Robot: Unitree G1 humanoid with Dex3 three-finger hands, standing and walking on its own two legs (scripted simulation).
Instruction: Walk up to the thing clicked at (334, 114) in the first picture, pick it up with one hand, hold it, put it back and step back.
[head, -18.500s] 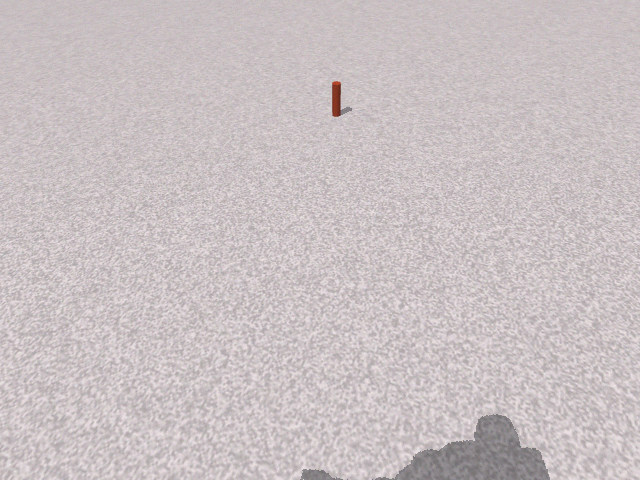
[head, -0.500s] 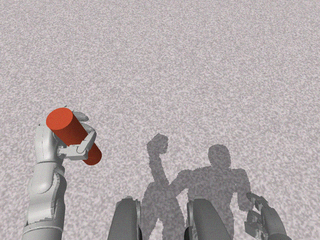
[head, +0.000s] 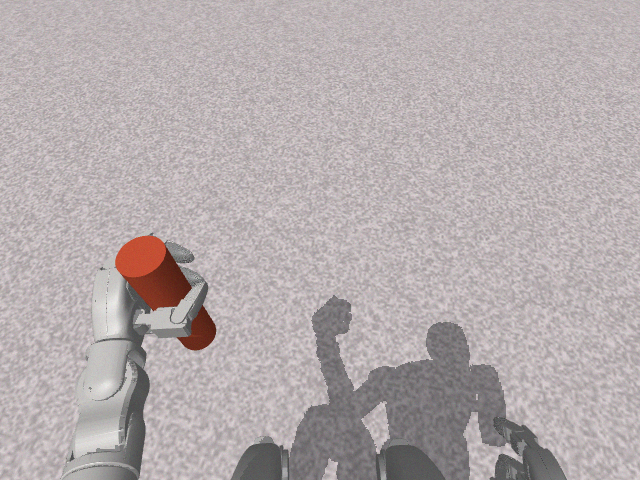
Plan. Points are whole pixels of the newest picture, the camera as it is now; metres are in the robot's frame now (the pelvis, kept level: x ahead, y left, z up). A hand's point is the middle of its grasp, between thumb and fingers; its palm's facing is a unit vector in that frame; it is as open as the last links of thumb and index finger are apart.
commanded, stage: lift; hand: left
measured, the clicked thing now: (174, 301) +0.35 +0.19 +0.02
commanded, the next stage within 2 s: hold in 0.68 s
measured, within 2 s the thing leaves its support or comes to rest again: neither
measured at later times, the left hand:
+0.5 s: hand (171, 269) +0.36 +0.18 +0.08, palm faces +0.09 -1.00 -0.02, open 6.9 cm
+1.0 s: hand (175, 258) +0.36 +0.17 +0.10, palm faces +0.09 -1.00 +0.00, open 6.9 cm
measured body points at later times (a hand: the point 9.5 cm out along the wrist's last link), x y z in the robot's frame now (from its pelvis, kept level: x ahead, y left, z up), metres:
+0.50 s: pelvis +0.02 +0.00 +0.03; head +0.08 +0.01 +0.48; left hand +0.34 +0.23 +0.08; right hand +0.15 -0.25 -0.07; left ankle +0.03 +0.12 -0.64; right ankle +0.02 -0.13 -0.64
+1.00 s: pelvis +0.02 +0.00 +0.05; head +0.07 +0.00 +0.50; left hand +0.34 +0.22 +0.10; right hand +0.15 -0.25 -0.06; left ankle +0.03 +0.12 -0.64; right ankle +0.02 -0.13 -0.64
